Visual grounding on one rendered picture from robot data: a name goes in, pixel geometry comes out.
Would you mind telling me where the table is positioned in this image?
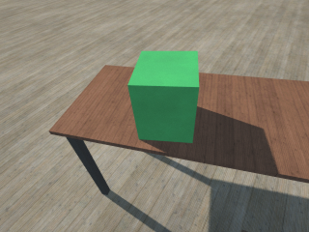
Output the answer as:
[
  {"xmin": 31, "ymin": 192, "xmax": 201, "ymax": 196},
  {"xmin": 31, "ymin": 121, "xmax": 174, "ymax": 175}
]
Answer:
[{"xmin": 49, "ymin": 65, "xmax": 309, "ymax": 195}]

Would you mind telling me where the carton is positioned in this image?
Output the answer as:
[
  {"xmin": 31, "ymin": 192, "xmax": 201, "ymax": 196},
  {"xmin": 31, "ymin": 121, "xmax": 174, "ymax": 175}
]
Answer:
[{"xmin": 127, "ymin": 51, "xmax": 200, "ymax": 143}]

